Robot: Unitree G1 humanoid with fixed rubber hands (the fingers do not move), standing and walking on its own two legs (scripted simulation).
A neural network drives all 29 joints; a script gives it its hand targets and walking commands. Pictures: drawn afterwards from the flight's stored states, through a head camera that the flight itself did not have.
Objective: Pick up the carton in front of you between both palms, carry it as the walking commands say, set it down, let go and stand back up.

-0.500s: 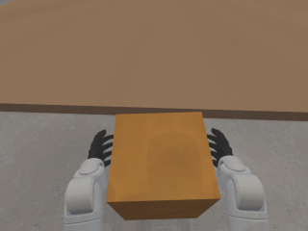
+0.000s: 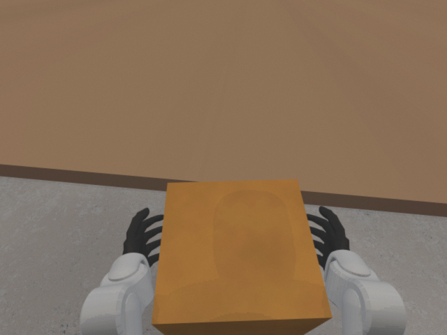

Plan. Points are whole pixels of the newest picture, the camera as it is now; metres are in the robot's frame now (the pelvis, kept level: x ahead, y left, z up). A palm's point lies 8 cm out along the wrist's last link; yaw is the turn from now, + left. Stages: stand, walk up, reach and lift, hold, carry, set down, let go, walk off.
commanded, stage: carry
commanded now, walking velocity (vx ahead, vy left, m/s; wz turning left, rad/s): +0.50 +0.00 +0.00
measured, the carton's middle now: (234, 269) +0.24 +0.01 +0.02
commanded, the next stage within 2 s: none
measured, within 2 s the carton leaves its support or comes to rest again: neither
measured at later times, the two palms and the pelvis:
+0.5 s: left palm (174, 126) +0.55 +0.14 +0.10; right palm (300, 128) +0.56 -0.16 +0.10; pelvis +0.33 -0.01 +0.00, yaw +2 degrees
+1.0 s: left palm (180, 44) +0.97 +0.17 +0.14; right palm (272, 44) +0.97 -0.14 +0.14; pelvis +0.64 +0.01 -0.01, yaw +0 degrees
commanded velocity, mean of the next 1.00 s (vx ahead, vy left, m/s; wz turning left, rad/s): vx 0.40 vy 0.00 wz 0.00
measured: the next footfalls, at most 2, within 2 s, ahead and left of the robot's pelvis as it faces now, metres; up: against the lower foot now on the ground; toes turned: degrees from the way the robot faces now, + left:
right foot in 0.48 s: +0.49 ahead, -0.11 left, +0.00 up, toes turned -12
left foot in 0.96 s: +0.82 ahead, +0.10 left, +0.00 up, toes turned +9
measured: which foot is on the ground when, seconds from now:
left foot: down 0.00-0.48, up 0.50-0.94, down 0.96-1.00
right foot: up 0.00-0.46, down 0.48-0.98, up 1.00-1.00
